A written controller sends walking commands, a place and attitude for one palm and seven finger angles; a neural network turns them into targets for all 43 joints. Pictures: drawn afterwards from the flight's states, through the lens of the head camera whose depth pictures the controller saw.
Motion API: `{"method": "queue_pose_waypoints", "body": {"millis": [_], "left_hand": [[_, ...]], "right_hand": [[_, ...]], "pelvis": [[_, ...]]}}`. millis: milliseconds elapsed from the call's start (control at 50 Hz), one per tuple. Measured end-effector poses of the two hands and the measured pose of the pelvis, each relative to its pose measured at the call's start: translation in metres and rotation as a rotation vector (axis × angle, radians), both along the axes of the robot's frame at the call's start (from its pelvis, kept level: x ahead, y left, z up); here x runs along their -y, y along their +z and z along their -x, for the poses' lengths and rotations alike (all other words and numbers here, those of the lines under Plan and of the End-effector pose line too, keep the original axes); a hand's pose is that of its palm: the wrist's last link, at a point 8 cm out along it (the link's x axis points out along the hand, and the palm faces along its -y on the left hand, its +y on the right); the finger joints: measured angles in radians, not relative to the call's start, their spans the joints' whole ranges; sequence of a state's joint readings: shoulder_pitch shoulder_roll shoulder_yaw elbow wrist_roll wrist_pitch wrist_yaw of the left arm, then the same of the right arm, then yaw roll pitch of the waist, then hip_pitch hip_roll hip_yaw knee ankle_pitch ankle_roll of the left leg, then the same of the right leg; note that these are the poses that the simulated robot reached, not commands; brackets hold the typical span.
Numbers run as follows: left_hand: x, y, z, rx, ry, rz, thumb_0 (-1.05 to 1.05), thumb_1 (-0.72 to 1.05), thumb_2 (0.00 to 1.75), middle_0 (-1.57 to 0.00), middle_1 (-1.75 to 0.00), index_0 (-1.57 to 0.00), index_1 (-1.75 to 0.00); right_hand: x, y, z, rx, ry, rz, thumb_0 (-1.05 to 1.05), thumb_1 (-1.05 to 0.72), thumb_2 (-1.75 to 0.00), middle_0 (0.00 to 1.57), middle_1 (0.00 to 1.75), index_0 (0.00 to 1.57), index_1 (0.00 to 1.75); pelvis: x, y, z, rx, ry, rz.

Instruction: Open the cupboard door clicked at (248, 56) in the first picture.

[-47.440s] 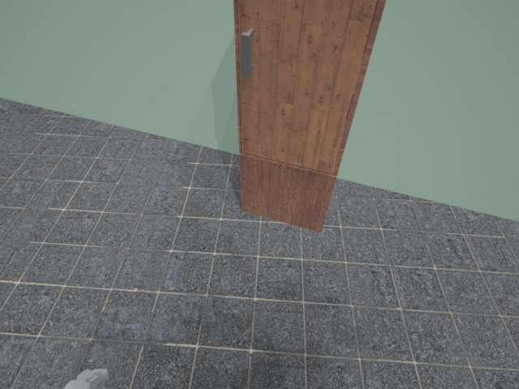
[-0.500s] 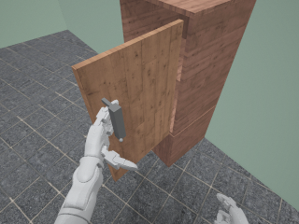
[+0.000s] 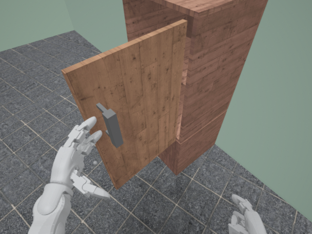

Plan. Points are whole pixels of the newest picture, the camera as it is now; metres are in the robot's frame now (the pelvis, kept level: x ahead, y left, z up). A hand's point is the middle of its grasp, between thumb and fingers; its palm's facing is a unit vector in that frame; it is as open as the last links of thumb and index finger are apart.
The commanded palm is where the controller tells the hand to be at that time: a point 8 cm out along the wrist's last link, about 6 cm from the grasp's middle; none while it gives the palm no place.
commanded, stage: slide the hand sideways off the handle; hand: left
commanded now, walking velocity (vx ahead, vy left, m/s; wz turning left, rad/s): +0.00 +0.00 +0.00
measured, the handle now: (109, 125) +0.37 +0.15 +0.10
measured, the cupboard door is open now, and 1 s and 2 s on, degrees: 94 94 94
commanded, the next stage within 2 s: draw the hand back to the body in 0.30 s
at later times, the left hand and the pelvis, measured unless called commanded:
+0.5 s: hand (73, 175) +0.23 +0.20 +0.09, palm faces -0.04 -1.00 -0.02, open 16.3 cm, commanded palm +0.20 +0.26 +0.10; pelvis +0.00 +0.01 -0.01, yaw +1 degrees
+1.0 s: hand (40, 173) +0.21 +0.24 +0.13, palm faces +0.16 -0.97 -0.19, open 15.8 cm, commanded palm +0.17 +0.30 +0.15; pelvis -0.01 +0.03 +0.01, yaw +1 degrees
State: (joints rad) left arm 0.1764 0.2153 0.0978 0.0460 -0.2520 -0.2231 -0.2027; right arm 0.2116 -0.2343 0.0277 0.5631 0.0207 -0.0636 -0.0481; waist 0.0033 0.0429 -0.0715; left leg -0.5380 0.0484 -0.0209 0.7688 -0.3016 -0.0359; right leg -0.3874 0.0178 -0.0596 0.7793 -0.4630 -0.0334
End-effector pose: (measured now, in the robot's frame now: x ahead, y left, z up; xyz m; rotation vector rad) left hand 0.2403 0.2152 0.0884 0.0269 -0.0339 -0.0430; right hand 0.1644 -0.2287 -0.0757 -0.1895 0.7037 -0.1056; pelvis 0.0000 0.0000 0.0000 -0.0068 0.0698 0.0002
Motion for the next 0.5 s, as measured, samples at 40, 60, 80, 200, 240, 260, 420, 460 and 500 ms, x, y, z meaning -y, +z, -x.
{"method": "queue_pose_waypoints", "body": {"millis": [40,60,80,200,240,260,420,460,500], "left_hand": [[-0.002,0.0,0.002,-0.006,0.004,0.0,-0.01,-0.5,0.3,-0.23,-0.33,-0.21,-0.32],[-0.003,0.0,0.004,-0.009,0.009,0.001,-0.01,-0.5,0.3,-0.23,-0.33,-0.21,-0.32],[-0.005,0.0,0.006,-0.013,0.012,0.002,-0.01,-0.5,0.3,-0.23,-0.33,-0.21,-0.32],[-0.026,-0.002,0.028,-0.037,0.081,-0.013,-0.01,-0.5,0.3,-0.19,-0.32,-0.19,-0.31],[-0.036,-0.002,0.036,-0.038,0.101,-0.023,-0.01,-0.5,0.3,-0.18,-0.31,-0.18,-0.31],[-0.041,-0.002,0.04,-0.037,0.108,-0.027,-0.01,-0.5,0.3,-0.18,-0.31,-0.18,-0.31],[-0.045,-0.003,0.044,0.0,0.045,0.002,-0.01,-0.51,0.3,-0.15,-0.3,-0.15,-0.3],[-0.041,-0.004,0.037,0.001,0.02,0.013,-0.01,-0.51,0.3,-0.15,-0.3,-0.15,-0.3],[-0.04,-0.003,0.031,0.001,0.005,0.013,-0.01,-0.51,0.3,-0.15,-0.3,-0.15,-0.3]], "right_hand": [[0.003,0.0,-0.002,0.005,-0.006,-0.001,0.01,-0.9,-0.9,0.2,0.3,0.2,0.3],[0.004,0.001,-0.002,0.008,-0.009,-0.001,0.01,-0.9,-0.9,0.2,0.3,0.2,0.3],[0.005,0.001,-0.003,0.011,-0.011,-0.002,0.01,-0.9,-0.9,0.2,0.3,0.2,0.3],[0.008,0.001,-0.008,0.018,-0.008,0.005,0.01,-0.9,-0.9,0.2,0.3,0.2,0.3],[0.008,0.001,-0.009,0.018,-0.002,0.014,0.01,-0.9,-0.9,0.2,0.3,0.2,0.3],[0.008,0.0,-0.01,0.019,0.002,0.018,0.01,-0.9,-0.9,0.2,0.3,0.2,0.3],[-0.001,-0.002,-0.014,0.054,0.027,0.042,0.01,-0.9,-0.9,0.2,0.3,0.2,0.3],[-0.005,-0.002,-0.012,0.062,0.026,0.04,0.01,-0.9,-0.9,0.2,0.3,0.2,0.3],[-0.01,-0.001,-0.01,0.069,0.021,0.034,0.02,-0.9,-0.9,0.2,0.3,0.2,0.3]], "pelvis": [[0.001,0.0,-0.003,-0.003,-0.002,-0.003],[0.001,0.0,-0.004,-0.004,-0.003,-0.004],[0.002,0.0,-0.005,-0.006,-0.004,-0.006],[0.003,-0.001,-0.011,-0.011,-0.002,-0.009],[0.003,-0.002,-0.011,-0.012,0.003,-0.007],[0.003,-0.002,-0.011,-0.014,0.006,-0.005],[-0.006,-0.007,-0.002,-0.021,0.028,0.016],[-0.008,-0.008,0.0,-0.023,0.026,0.017],[-0.01,-0.008,0.001,-0.024,0.019,0.016]]}}
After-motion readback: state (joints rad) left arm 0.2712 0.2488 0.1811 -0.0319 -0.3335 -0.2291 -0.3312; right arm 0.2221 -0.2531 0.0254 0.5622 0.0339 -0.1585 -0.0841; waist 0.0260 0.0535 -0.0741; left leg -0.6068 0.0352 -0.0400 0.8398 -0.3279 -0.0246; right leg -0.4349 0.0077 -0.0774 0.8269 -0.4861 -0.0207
